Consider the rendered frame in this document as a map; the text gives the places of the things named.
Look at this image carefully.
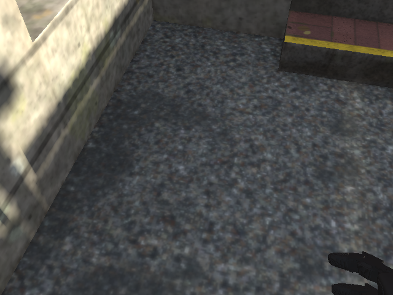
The robot right hand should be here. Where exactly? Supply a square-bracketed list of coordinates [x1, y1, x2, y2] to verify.
[328, 251, 393, 295]

